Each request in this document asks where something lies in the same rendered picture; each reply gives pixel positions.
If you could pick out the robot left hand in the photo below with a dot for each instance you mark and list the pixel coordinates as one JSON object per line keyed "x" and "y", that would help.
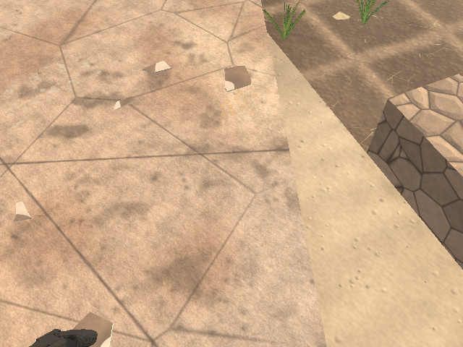
{"x": 69, "y": 338}

